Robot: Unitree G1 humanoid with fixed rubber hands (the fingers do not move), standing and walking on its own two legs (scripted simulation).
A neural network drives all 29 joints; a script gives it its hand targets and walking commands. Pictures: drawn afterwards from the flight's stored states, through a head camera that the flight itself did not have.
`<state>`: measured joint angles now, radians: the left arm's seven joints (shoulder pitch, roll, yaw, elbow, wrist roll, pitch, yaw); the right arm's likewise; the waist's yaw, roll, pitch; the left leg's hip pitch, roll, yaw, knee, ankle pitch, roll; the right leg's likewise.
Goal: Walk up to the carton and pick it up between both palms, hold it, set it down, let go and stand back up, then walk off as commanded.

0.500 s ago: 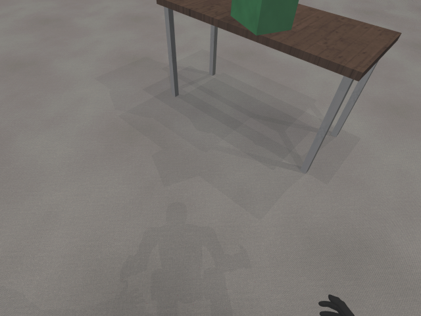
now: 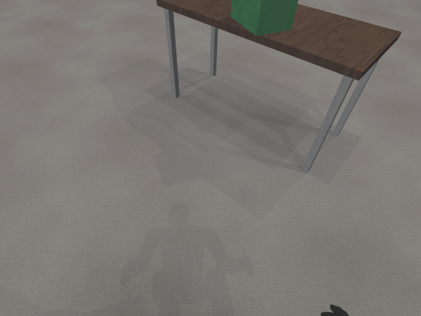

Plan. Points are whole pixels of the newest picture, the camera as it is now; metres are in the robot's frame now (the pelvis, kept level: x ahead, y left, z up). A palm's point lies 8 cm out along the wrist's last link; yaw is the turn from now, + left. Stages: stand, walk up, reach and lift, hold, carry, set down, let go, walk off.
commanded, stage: stand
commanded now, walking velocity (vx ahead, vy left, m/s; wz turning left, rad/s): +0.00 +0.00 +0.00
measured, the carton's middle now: out of the picture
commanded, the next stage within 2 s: walk up in 0.90 s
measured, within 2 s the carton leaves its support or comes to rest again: neither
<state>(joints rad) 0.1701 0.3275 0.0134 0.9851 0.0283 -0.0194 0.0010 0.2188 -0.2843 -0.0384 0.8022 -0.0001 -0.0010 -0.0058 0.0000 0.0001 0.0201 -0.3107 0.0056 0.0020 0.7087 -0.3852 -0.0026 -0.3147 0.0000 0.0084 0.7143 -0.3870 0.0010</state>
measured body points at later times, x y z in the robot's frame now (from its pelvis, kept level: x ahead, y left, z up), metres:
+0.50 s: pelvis -0.01 +0.00 +0.00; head -0.01 +0.00 +0.45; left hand +0.07 +0.30 -0.13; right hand +0.09 -0.27 -0.12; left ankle +0.00 +0.12 -0.72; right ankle +0.00 -0.12 -0.72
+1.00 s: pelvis -0.03 +0.01 +0.00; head -0.03 +0.02 +0.45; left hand +0.05 +0.31 -0.13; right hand +0.06 -0.27 -0.12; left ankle +0.00 +0.12 -0.72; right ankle +0.00 -0.12 -0.72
